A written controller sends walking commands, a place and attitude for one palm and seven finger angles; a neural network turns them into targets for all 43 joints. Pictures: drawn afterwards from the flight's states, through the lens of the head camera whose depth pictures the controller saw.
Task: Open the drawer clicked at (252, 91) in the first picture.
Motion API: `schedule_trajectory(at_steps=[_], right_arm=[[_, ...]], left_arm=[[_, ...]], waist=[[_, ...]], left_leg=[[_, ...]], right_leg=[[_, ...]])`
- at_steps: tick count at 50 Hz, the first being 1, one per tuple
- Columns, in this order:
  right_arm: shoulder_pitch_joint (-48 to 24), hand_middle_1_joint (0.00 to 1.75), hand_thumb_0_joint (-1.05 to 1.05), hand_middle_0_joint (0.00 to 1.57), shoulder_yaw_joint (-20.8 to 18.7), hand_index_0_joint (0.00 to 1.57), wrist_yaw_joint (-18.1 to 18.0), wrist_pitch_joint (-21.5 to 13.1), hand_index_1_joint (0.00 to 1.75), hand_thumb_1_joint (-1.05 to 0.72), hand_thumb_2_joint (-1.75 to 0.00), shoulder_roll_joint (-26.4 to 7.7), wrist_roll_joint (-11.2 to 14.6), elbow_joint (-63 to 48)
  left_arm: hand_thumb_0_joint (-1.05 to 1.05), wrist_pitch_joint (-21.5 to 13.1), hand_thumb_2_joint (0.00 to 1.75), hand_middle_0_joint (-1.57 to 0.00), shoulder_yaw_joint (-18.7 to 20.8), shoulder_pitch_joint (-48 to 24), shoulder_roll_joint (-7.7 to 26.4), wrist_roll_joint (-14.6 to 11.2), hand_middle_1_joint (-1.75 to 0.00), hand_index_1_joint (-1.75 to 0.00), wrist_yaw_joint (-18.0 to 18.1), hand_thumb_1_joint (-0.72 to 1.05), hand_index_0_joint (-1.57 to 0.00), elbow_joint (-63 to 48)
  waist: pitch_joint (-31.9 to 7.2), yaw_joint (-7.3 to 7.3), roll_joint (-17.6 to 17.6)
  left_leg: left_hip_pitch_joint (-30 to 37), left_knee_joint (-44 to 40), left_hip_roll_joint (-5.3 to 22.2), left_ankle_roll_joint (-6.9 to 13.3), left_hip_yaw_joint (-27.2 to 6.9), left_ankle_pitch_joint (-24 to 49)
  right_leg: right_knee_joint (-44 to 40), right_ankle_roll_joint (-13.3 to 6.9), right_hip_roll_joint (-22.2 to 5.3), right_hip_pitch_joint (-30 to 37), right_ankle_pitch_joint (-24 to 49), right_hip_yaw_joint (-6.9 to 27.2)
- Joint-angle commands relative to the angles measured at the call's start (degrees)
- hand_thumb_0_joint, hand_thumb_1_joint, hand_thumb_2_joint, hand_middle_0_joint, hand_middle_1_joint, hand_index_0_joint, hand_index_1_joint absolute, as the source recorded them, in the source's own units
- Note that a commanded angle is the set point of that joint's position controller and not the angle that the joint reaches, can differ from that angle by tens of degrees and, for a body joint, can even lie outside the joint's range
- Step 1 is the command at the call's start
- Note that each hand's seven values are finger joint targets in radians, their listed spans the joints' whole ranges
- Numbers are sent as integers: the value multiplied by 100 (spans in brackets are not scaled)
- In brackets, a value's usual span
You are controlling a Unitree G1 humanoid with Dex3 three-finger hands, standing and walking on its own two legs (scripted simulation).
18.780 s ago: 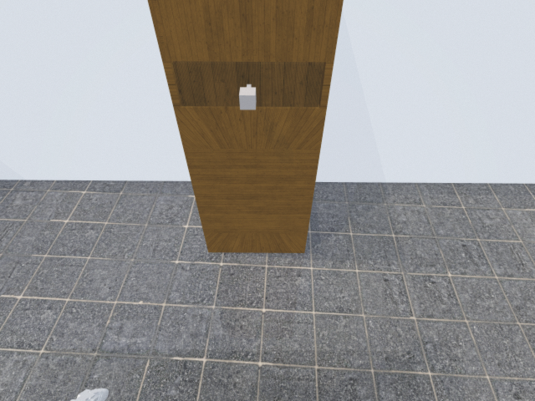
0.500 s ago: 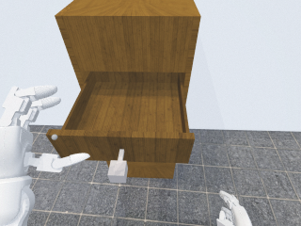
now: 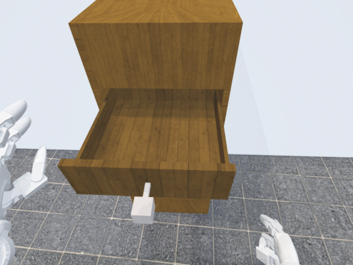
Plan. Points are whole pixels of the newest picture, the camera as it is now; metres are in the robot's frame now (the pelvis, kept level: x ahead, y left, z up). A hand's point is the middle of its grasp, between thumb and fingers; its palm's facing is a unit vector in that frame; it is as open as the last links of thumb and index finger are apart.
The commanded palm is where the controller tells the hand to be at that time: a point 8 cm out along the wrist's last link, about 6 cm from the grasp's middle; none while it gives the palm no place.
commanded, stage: draw the hand back to the body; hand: left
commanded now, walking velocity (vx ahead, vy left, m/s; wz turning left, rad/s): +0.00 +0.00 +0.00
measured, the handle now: (145, 201) +0.24 +0.11 +0.04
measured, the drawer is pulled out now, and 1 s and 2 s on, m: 0.30 0.30 0.30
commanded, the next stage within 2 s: step back with the hand held close in 0.16 s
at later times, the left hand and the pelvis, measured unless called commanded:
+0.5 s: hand (50, 167) +0.19 +0.23 +0.21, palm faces +0.36 -0.79 -0.49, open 7.4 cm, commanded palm +0.13 +0.28 +0.23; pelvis -0.01 +0.00 +0.00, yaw -2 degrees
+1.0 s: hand (4, 216) +0.11 +0.24 +0.22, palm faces +0.43 -0.79 -0.44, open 7.4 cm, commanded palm +0.05 +0.29 +0.23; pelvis -0.08 +0.01 -0.02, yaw +0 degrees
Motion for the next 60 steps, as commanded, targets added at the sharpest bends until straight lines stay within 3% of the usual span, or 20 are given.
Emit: schedule_trajectory(at_steps=[1, 10, 13, 14, 15, 18, 21, 23, 31, 34, 38, 42, 45, 47, 50, 52, 53, 54, 57, 60], right_arm=[[-721, 30, 0, 20, -218, 20, -66, -300, 30, -90, -90, -614, 17, -935], [-736, 30, 0, 20, -215, 20, -46, -220, 30, -90, -90, -575, 44, -961], [-742, 30, 0, 20, -220, 20, -37, -235, 30, -90, -90, -576, 51, -960], [-561, 30, 0, 20, -196, 20, -32, -185, 30, -90, -90, -642, 88, -1210], [-539, 30, 0, 20, -191, 20, -57, -129, 30, -90, -90, -583, 47, -1039], [-505, 30, 0, 20, -250, 20, -55, -86, 30, -90, -90, -655, 39, -1101], [-469, 30, 0, 20, -334, 20, -54, -27, 30, -90, -90, -700, 53, -1184], [-452, 30, 0, 20, -378, 20, -48, 43, 30, -90, -90, -684, 87, -1271], [-372, 30, 0, 20, -473, 20, -88, 66, 30, -90, -90, -691, 90, -1394], [-286, 30, 0, 20, -477, 20, -99, -7, 30, -90, -90, -696, 80, -1391], [-221, 30, 0, 20, -474, 20, -107, -129, 30, -90, -90, -719, 76, -1345], [-125, 30, 0, 20, -460, 20, -121, -208, 30, -90, -90, -707, 61, -1298], [-74, 30, 0, 20, -459, 20, -110, -224, 30, -90, -90, -682, 48, -1183], [-27, 30, 0, 20, -426, 20, -114, -214, 30, -90, -90, -608, 15, -1068], [-136, 30, 0, 20, -413, 20, -136, -201, 30, -90, -90, -623, 18, -1153], [-236, 30, 0, 20, -361, 20, -148, -263, 30, -90, -90, -700, -32, -1256], [-251, 30, 0, 20, -368, 20, -144, -330, 30, -90, -90, -693, -80, -1285], [-156, 30, 0, 20, -395, 20, -129, -383, 30, -90, -90, -641, -118, -1224], [-100, 30, 0, 20, -434, 20, -17, -528, 30, -90, -90, -579, -168, -1007], [-171, 30, 0, 20, -385, 20, 84, -564, 30, -90, -90, -595, -152, -863]], left_arm=[[0, -309, 90, -20, 578, -591, 1066, -21, -30, -30, 116, 90, -20, -1267], [0, -271, 90, -20, 618, -441, 1037, -62, -30, -30, 102, 90, -20, -1102], [0, -310, 90, -20, 616, -444, 1063, -53, -30, -30, 115, 90, -20, -1184], [0, -568, 90, -20, 1538, -1118, 2005, 1, -30, -30, 134, 90, -20, -1712], [0, -618, 90, -20, 1176, -659, 1533, 23, -30, -30, 62, 90, -20, -1156], [0, -684, 90, -20, 883, -205, 1225, 92, -30, -30, 5, 90, -20, -1067], [0, -694, 90, -20, 1003, 189, 1314, 105, -30, -30, 35, 90, -20, -1134], [0, -699, 90, -20, 1118, 416, 1390, 106, -30, -30, 57, 90, -20, -1256], [0, -848, 90, -20, 1592, 892, 1756, 66, -30, -30, 221, 90, -20, -1803], [0, -886, 90, -20, 1560, 934, 1659, 89, -30, -30, 259, 90, -20, -1790], [0, -893, 90, -20, 1485, 744, 1551, 130, -30, -30, 301, 90, -20, -1658], [0, -926, 90, -20, 1397, 457, 1529, 188, -30, -30, 356, 90, -20, -1600], [0, -941, 90, -20, 1215, 225, 1474, 221, -30, -30, 417, 90, -20, -1654], [0, -925, 90, -20, 1183, 149, 1484, 224, -30, -30, 475, 90, -20, -1701], [0, -967, 90, -20, 1325, 171, 1581, 234, -30, -30, 487, 90, -20, -1766], [0, -1055, 90, -20, 1468, 198, 1642, 280, -30, -30, 514, 90, -20, -1989], [0, -1111, 90, -20, 1576, 65, 1675, 349, -30, -30, 505, 90, -20, -2012], [0, -1120, 90, -20, 1640, -17, 1685, 363, -30, -30, 497, 90, -20, -1904], [0, -1153, 90, -20, 1513, 115, 1576, 256, -30, -30, 464, 90, -20, -1926], [0, -1146, 90, -20, 1330, 107, 1461, 212, -30, -30, 378, 90, -20, -1990]], waist=[[-480, -106, 51], [-415, -103, -135], [-446, -105, 70], [-114, -314, -155], [-154, -372, -422], [-521, -391, -77], [-872, -371, -64], [-1009, -378, -291], [-1167, -383, -7], [-1057, -392, 124], [-786, -436, 155], [-479, -529, -343], [-274, -603, -766], [-392, -648, -900], [-364, -590, -479], [-399, -529, 870], [-452, -517, 1203], [-466, -531, 1051], [-784, -495, 281], [-887, -481, 594]], left_leg=[[763, -246, 387, -169, -345, 1221], [654, -239, 393, -164, -320, 1081], [643, -245, 396, -178, -333, 957], [399, -67, 482, 6, -451, 760], [433, 64, 442, 18, -490, 787], [540, 64, 543, 4, -428, 1409], [523, 45, 673, 9, -438, 1956], [405, 64, 743, 0, -476, 2168], [-265, -40, 859, 13, -711, 1706], [-656, -245, 998, 71, -818, 1304], [-1267, -497, 1123, 155, -917, 63], [-1458, -152, 817, 84, -819, -1236], [-614, 1062, 385, -116, -529, -1028], [-325, 1429, 277, -176, -454, -707], [-495, 515, 620, -56, -862, -652], [-1596, -1128, 1527, 217, -1868, -1645], [-2430, -1819, 1942, 424, -2347, -2684], [-2590, -1932, 2041, 520, -2421, -2646], [-1219, -1221, 1867, 562, -1833, -922], [-850, -1305, 1709, 394, -1426, -916]], right_leg=[[-294, -74, -189, -680, 1337, 67], [-285, -49, -216, -715, 1283, 59], [-280, -56, -224, -731, 1144, 56], [-534, -30, -520, -1353, 1535, 696], [-559, -11, -613, -1387, 1706, 700], [-299, 47, -647, -1276, 2098, 610], [-55, 89, -607, -1115, 2216, 531], [96, 89, -594, -1028, 2266, 511], [466, 50, -526, -947, 1619, 501], [712, 78, -409, -893, 1180, 426], [924, 74, -356, -888, 516, 462], [261, -64, -629, -1420, -303, 932], [-592, -363, -1189, -2695, -1103, 1395], [-541, -521, -1455, -2832, -596, 1322], [100, -270, -992, -2649, -418, 848], [1489, 44, -162, -1688, -943, 232], [2657, 119, 154, -1004, -1125, 188], [3461, 116, 203, -974, -1221, 300], [3593, 140, 38, -1913, -1343, 400], [3042, 170, 65, -1871, -1399, 93]])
